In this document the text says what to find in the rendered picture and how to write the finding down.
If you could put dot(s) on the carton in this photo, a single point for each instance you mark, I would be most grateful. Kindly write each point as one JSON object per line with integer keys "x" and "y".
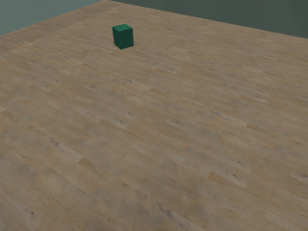
{"x": 123, "y": 36}

